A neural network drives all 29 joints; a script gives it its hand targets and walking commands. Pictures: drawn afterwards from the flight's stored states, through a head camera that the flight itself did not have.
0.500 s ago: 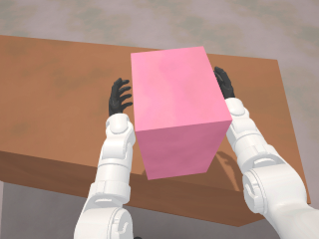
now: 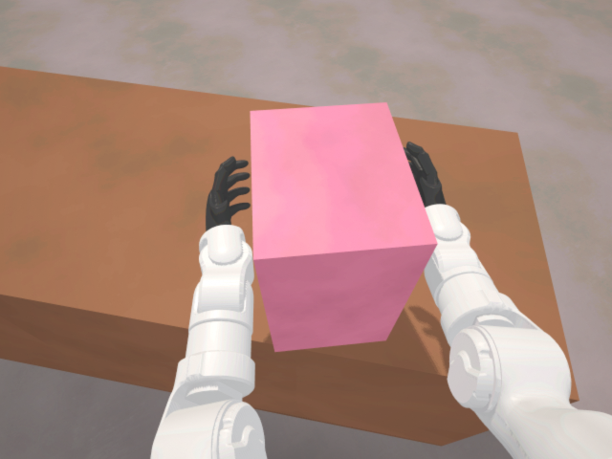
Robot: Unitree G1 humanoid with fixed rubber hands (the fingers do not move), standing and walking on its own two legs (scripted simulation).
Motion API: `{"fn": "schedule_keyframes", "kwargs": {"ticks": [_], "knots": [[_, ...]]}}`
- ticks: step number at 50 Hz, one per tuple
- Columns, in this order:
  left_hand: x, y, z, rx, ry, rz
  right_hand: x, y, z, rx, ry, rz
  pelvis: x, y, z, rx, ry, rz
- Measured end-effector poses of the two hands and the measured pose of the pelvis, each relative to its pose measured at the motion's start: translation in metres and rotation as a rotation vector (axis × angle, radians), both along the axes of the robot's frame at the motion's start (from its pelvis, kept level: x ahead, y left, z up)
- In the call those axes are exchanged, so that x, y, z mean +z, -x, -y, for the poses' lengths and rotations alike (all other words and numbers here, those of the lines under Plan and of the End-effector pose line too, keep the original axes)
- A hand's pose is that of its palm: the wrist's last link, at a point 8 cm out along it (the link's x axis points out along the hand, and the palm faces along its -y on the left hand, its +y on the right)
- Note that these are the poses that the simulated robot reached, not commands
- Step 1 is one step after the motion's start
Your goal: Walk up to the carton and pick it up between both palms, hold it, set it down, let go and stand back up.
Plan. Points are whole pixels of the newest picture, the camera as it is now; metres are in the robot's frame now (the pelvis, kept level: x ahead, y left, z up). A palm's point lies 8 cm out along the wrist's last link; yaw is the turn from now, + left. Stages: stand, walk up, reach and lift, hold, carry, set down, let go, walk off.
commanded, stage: reach and lift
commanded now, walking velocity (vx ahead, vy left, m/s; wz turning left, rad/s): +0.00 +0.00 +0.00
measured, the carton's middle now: (325, 238) +0.40 +0.03 +0.02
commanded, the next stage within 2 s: none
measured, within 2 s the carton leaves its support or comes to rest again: leaves its support in 1.12 s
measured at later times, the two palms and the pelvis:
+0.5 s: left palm (225, 221) +0.37 +0.16 +0.08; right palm (426, 202) +0.43 -0.11 +0.07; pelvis +0.00 +0.00 +0.00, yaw +0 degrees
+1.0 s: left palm (220, 221) +0.37 +0.16 +0.08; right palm (423, 207) +0.42 -0.10 +0.08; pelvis +0.00 +0.00 +0.00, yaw +1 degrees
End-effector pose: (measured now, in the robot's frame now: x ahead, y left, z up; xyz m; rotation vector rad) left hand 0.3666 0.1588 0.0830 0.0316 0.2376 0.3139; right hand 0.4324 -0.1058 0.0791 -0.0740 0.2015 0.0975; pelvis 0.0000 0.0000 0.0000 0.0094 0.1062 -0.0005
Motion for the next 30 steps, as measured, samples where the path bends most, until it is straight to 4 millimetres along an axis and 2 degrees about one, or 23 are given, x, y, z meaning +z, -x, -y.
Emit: {"fn": "schedule_keyframes", "kwargs": {"ticks": [30], "knots": [[-0.0013,-0.0003,0.0029,0.011,0.012,0.000,-0.0052,-0.0009,0.0023,-0.002,-0.014,0.000,-0.0003,0.0007,0.0049,0.011,-0.004,-0.013]]}}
